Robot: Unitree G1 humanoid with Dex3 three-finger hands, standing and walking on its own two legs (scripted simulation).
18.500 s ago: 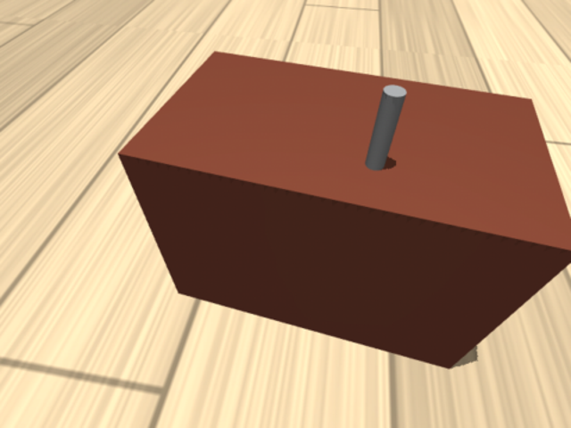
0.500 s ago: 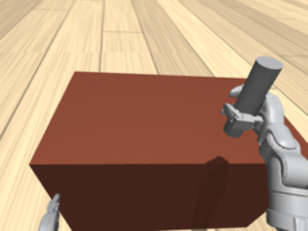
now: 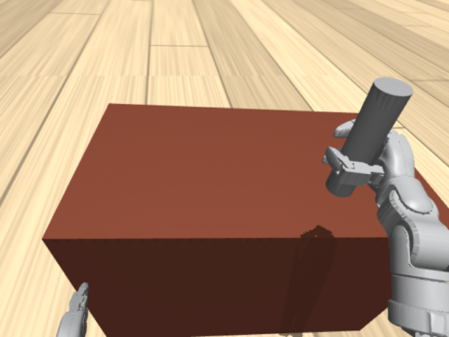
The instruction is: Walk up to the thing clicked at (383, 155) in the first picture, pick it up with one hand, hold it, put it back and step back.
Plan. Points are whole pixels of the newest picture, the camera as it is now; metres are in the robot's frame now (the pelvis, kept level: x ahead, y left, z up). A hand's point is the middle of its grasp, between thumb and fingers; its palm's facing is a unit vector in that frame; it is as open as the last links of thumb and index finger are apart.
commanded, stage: crouch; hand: right
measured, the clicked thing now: (361, 145) +0.34 -0.18 +0.24
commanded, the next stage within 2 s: lower in 1.40 s
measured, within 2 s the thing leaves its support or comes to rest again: neither
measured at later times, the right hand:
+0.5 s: hand (324, 160) +0.41 -0.17 +0.16, palm faces +0.13 +0.99 +0.01, open 6.1 cm
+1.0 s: hand (315, 157) +0.47 -0.18 +0.11, palm faces +0.11 +0.99 +0.01, open 6.1 cm
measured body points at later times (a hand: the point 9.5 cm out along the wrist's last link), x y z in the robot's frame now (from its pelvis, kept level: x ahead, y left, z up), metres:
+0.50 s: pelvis -0.01 +0.01 +0.00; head -0.01 +0.01 +0.45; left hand +0.14 +0.27 -0.08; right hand +0.39 -0.22 +0.16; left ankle +0.00 +0.12 -0.74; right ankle +0.00 -0.12 -0.74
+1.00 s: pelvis +0.00 -0.01 -0.01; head +0.04 -0.01 +0.44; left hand +0.13 +0.26 -0.08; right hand +0.46 -0.24 +0.11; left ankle +0.00 +0.12 -0.74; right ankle +0.00 -0.12 -0.74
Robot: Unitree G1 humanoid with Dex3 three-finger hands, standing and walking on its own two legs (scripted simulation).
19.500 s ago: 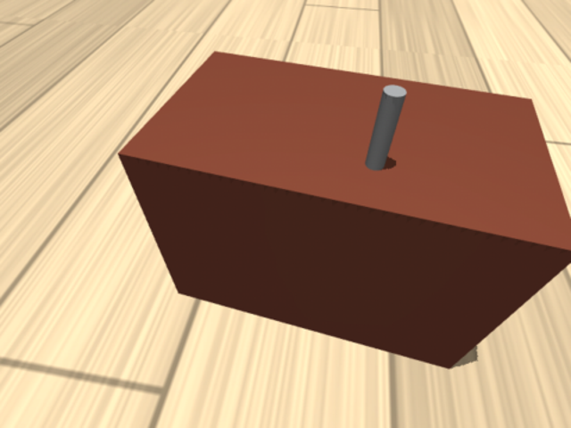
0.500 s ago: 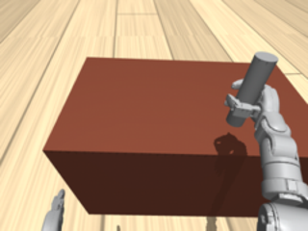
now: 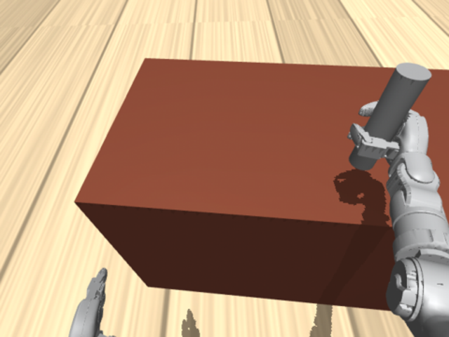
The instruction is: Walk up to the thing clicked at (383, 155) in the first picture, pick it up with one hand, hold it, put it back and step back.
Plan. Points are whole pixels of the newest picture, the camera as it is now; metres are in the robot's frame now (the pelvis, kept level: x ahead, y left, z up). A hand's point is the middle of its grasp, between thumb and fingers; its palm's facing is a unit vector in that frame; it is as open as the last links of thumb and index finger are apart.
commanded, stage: crouch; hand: right
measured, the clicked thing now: (383, 123) +0.47 -0.21 +0.14
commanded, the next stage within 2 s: lower in 0.40 s
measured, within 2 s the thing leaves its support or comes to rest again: rests again in 1.38 s
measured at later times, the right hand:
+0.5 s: hand (364, 131) +0.49 -0.20 +0.10, palm faces +0.16 +0.99 +0.01, open 6.1 cm
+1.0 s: hand (354, 147) +0.50 -0.21 +0.04, palm faces +0.16 +0.99 +0.01, open 6.1 cm
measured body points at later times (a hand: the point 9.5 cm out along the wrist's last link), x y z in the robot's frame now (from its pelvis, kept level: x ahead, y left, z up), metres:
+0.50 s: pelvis +0.01 +0.00 -0.01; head +0.07 -0.02 +0.43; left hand +0.15 +0.26 -0.06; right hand +0.48 -0.26 +0.10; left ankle +0.01 +0.13 -0.73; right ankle +0.00 -0.12 -0.73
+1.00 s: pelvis -0.01 +0.00 -0.04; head +0.09 -0.03 +0.40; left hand +0.14 +0.27 -0.07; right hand +0.49 -0.26 +0.05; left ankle +0.01 +0.13 -0.73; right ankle +0.00 -0.12 -0.73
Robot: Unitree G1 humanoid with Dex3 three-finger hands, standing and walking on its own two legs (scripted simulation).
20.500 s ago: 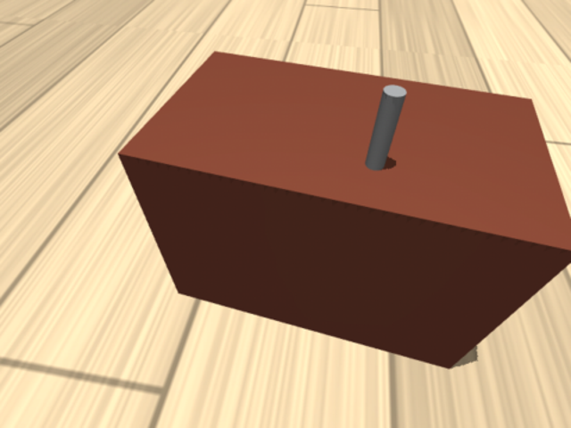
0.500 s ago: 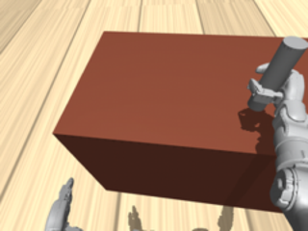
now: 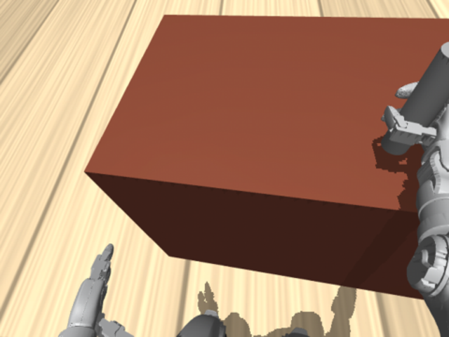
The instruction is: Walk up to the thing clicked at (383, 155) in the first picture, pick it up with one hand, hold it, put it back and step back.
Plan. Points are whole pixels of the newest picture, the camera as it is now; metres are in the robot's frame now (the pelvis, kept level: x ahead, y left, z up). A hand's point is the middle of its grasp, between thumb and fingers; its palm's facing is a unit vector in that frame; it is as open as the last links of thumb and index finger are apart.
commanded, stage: lower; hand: right
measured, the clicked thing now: (421, 107) +0.51 -0.22 +0.11
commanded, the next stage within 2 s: loosen in 0.58 s
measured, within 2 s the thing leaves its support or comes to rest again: rests again in 0.38 s
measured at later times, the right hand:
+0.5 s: hand (396, 125) +0.52 -0.21 +0.06, palm faces +0.17 +0.99 +0.01, open 6.1 cm
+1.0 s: hand (396, 125) +0.52 -0.21 +0.05, palm faces +0.17 +0.99 +0.01, open 6.9 cm
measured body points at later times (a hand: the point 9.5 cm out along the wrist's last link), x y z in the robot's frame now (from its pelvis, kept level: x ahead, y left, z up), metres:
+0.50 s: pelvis -0.01 +0.00 -0.02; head +0.11 -0.04 +0.41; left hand +0.13 +0.27 -0.03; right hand +0.50 -0.26 +0.06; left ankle +0.02 +0.13 -0.68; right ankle +0.01 -0.12 -0.68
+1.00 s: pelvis -0.01 +0.00 -0.03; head +0.11 -0.03 +0.40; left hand +0.13 +0.27 -0.03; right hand +0.50 -0.26 +0.06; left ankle +0.02 +0.13 -0.68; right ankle +0.01 -0.12 -0.68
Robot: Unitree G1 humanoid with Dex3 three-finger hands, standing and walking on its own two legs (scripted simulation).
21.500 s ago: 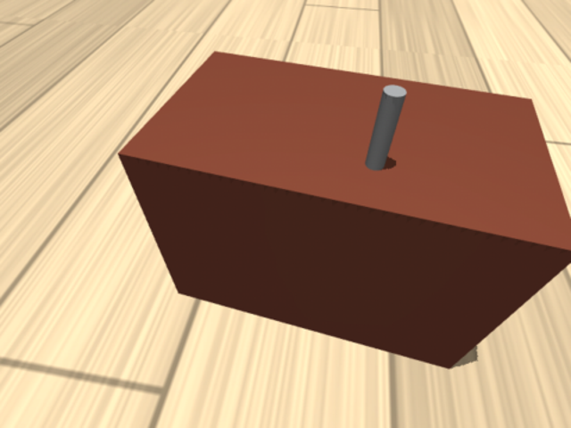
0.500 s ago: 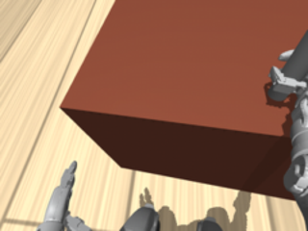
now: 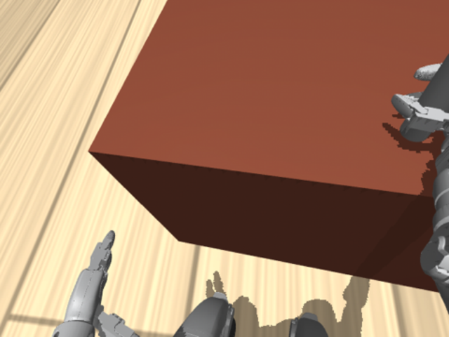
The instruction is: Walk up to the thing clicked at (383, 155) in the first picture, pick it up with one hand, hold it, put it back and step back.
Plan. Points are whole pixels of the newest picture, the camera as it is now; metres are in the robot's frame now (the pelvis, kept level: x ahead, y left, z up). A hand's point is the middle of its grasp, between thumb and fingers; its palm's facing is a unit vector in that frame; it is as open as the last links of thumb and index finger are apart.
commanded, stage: open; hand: right
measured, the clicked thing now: (443, 91) +0.53 -0.22 +0.11
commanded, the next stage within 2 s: withdraw in 0.22 s
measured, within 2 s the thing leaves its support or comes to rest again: neither
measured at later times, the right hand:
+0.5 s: hand (434, 98) +0.54 -0.22 +0.09, palm faces +0.18 +0.98 +0.01, open 14.2 cm
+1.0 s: hand out of the picture +0.50 -0.33 +0.17, palm faces +0.31 +0.92 -0.24, open 17.2 cm
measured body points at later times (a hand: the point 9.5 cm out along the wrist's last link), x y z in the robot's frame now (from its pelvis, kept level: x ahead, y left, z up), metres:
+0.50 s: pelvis +0.01 +0.00 +0.01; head +0.13 -0.04 +0.44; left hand +0.16 +0.27 +0.00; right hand +0.52 -0.27 +0.09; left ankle +0.03 +0.13 -0.65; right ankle +0.02 -0.12 -0.66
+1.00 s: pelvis +0.03 -0.01 +0.05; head +0.10 -0.02 +0.49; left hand +0.18 +0.24 +0.00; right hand +0.47 -0.37 +0.19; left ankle +0.03 +0.13 -0.66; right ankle +0.02 -0.12 -0.66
